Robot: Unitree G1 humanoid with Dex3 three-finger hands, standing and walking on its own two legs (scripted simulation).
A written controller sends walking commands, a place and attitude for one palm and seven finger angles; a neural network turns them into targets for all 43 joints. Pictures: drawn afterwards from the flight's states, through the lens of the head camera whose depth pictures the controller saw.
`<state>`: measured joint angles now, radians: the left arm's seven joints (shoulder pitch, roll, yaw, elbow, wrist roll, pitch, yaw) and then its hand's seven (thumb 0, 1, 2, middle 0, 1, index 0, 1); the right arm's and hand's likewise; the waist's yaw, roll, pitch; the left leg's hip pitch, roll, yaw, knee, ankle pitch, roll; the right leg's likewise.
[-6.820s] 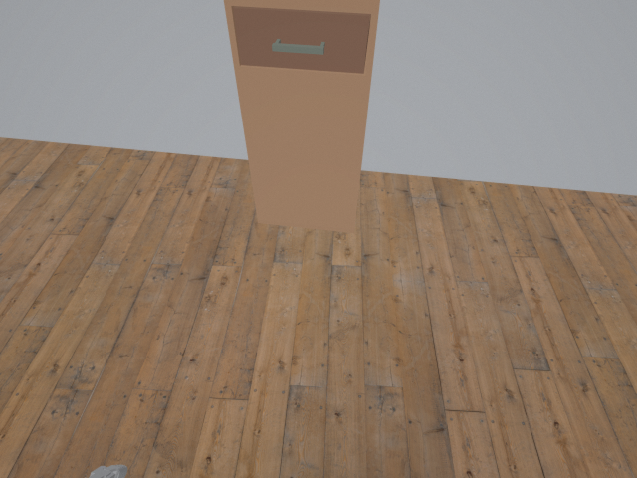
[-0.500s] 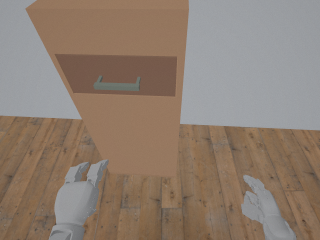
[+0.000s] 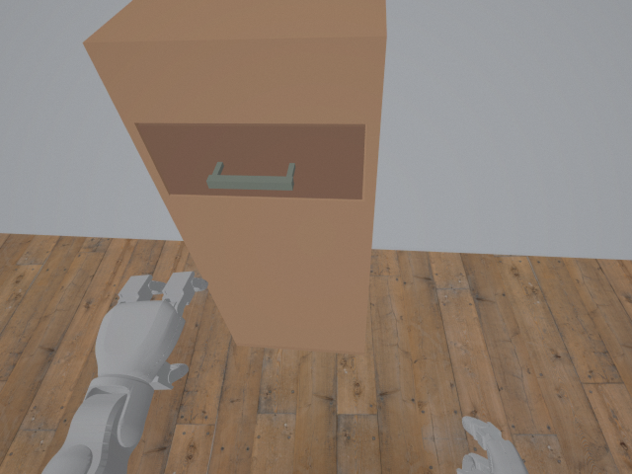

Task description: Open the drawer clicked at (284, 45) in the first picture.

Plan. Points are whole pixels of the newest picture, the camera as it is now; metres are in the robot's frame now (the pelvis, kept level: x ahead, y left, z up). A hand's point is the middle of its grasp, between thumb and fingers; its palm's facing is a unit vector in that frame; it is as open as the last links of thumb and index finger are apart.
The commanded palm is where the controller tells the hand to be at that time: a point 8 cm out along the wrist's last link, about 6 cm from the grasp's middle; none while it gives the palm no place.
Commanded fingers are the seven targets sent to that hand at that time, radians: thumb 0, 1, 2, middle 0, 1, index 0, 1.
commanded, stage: raise the hand with hooked fingers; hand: left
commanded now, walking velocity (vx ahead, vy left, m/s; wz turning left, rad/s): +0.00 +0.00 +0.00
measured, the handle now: (252, 175) +0.57 +0.19 +0.04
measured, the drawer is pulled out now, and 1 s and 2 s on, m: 0.00 0.00 0.00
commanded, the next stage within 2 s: move the hooked fingers above the handle in 1.02 s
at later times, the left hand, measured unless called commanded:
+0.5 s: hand (131, 264) +0.30 +0.25 +0.13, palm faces +0.09 -0.06 -0.99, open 13.7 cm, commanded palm +0.28 +0.25 +0.19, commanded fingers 0.00 -0.50 0.30 -0.30 -1.20 -0.30 -1.20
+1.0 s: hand (131, 251) +0.31 +0.25 +0.15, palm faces +0.07 -0.06 -1.00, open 13.8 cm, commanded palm +0.28 +0.25 +0.21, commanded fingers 0.00 -0.50 0.30 -0.30 -1.20 -0.30 -1.20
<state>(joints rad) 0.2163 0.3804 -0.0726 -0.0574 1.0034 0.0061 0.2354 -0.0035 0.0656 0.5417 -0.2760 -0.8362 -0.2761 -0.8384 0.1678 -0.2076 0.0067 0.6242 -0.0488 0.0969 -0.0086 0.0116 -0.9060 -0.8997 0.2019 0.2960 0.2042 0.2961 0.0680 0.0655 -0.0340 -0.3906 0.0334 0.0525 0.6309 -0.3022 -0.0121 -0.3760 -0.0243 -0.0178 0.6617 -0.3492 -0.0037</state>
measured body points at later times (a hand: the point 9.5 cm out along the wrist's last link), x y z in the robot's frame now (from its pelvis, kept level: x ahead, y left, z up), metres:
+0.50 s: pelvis +0.01 +0.00 +0.02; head +0.02 -0.04 +0.46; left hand +0.29 +0.25 +0.19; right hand +0.25 -0.19 -0.08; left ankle +0.01 +0.13 -0.72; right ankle -0.01 -0.12 -0.72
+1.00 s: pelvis +0.01 +0.00 +0.02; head +0.04 -0.04 +0.47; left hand +0.30 +0.25 +0.20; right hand +0.20 -0.22 -0.11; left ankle +0.01 +0.13 -0.72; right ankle -0.01 -0.12 -0.72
